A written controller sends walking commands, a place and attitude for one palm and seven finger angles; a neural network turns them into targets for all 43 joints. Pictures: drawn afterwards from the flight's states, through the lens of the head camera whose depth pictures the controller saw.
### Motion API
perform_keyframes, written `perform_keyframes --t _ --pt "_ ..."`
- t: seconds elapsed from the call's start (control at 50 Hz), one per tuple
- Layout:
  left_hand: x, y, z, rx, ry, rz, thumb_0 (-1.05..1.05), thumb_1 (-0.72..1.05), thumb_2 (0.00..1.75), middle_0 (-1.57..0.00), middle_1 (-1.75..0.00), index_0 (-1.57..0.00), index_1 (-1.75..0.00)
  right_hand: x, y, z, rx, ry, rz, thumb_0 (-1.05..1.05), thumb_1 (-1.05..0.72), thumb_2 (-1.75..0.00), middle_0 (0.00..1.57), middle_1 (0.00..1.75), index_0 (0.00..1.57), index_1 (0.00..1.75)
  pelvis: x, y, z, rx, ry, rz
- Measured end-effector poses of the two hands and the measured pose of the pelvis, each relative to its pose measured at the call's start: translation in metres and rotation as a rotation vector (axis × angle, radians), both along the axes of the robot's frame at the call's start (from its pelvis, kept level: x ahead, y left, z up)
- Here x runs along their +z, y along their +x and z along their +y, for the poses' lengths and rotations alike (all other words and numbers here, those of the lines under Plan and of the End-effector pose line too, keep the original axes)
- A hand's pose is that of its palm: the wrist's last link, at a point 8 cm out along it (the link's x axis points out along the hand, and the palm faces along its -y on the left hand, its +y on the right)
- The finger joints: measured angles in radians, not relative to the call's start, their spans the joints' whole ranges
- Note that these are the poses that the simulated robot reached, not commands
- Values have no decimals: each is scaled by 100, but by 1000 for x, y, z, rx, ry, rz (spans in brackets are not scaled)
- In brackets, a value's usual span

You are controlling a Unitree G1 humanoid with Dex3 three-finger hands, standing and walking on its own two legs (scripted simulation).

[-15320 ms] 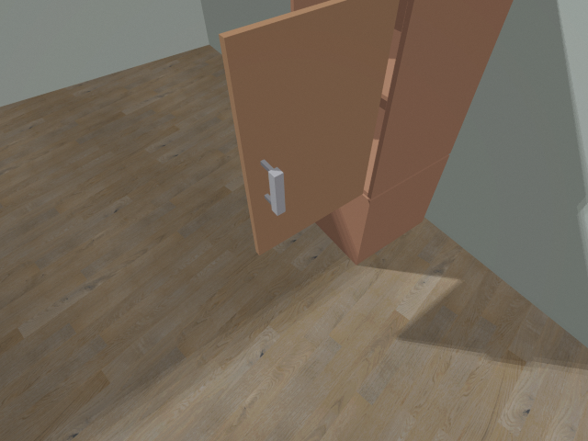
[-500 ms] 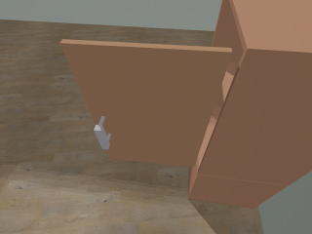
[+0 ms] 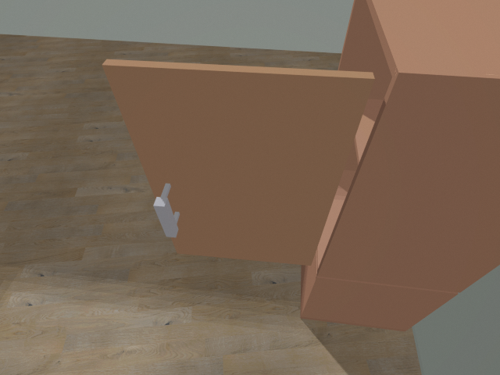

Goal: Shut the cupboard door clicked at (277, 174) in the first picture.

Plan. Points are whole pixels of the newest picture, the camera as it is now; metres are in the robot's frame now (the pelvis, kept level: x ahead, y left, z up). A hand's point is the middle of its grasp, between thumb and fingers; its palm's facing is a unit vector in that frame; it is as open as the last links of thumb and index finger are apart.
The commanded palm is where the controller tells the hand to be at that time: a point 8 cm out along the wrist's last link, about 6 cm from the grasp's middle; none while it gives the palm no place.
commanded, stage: raise the hand and make a fist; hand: left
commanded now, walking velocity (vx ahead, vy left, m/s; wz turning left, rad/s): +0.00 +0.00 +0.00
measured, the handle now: (169, 210) +0.45 +0.22 -0.08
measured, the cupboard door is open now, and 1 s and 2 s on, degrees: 91 91 91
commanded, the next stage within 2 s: bring the fist close to the handle in 1.84 s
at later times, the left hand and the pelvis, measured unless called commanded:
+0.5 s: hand out of the picture +0.11 +0.19 -0.07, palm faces +0.02 -1.00 -0.03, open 5.4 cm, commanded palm +0.10 +0.24 -0.07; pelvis -0.07 +0.02 -0.13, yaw +3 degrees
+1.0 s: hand (136, 360) +0.15 +0.20 -0.08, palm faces -0.05 -1.00 -0.03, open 3.3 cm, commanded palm +0.13 +0.26 -0.07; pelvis -0.05 +0.03 -0.12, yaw +2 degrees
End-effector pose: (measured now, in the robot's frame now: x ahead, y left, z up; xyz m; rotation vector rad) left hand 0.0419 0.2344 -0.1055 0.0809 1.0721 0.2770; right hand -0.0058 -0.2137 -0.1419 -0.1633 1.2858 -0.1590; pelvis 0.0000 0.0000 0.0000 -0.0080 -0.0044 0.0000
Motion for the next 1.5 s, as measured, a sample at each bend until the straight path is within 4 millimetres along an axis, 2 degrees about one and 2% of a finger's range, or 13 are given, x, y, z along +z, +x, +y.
perform_keyframes --t 0.1,0.16,0.24,0.32,0.38,0.46,0.58,0.7,0.78,0.96,1.2,1.34,1.5 --pt "72 95 4 -68 30 -625 2 92 90 -23 -33 -23 -33 12 56 -27 45 -67 -368 2 -92 -90 20 30 20 30 -14 -18 9 50 11 65" --pt "88 122 -5 -153 -42 -932 1 92 90 -26 -37 -26 -37 24 96 -39 103 -102 -558 2 -92 -90 20 30 20 30 -34 -32 11 33 26 135" --pt "72 111 -21 -326 -123 -1160 1 91 90 -32 -43 -32 -43 35 144 -44 189 -142 -744 1 -91 -90 20 30 19 30 -69 -46 11 21 32 207" --pt "28 75 -19 -327 -174 -1050 1 90 90 -40 -51 -40 -51 32 181 -29 246 -143 -848 1 -91 -90 20 30 19 30 -99 -57 14 24 26 243" --pt "12 51 -6 -261 -128 -962 1 90 90 -45 -57 -45 -57 21 196 -7 284 -108 -876 1 -91 -90 20 30 19 30 -113 -62 16 36 8 260" --pt "26 42 8 -243 -44 -1026 2 90 90 -52 -65 -52 -65 -6 195 29 335 -33 -836 1 -91 -90 20 30 19 30 -124 -67 19 53 -25 279" --pt "38 70 3 -355 -87 -1069 2 90 90 -63 -76 -63 -77 -49 157 62 308 71 -681 1 -90 -90 20 30 20 30 -128 -73 24 60 -48 305" --pt "31 83 10 -348 -122 -939 2 90 90 -74 -88 -74 -89 -61 114 52 194 58 -555 1 -90 -90 21 30 20 30 -121 -69 30 45 -38 317" --pt "37 83 22 -310 -77 -959 2 90 90 -81 -96 -81 -97 -58 103 33 171 -2 -523 1 -90 -90 21 30 20 30 -118 -63 33 43 -36 324" --pt "31 91 22 -338 -90 -979 2 90 90 -98 -114 -98 -115 -42 129 3 184 -107 -566 1 -90 -90 20 30 20 30 -120 -53 34 43 -37 341" --pt "36 101 29 -322 -70 -989 2 90 90 -120 -138 -119 -138 -32 174 24 234 -44 -644 1 -90 -90 20 30 20 30 -118 -43 27 50 -46 351" --pt "36 106 33 -333 -74 -984 2 90 90 -127 -146 -127 -146 -40 171 27 234 -19 -618 1 -90 -90 20 30 20 30 -119 -41 24 50 -47 354" --pt "35 111 38 -339 -76 -985 2 90 90 -129 -149 -129 -149 -48 153 15 205 -38 -566 1 -90 -90 20 30 20 30 -120 -43 23 48 -43 355"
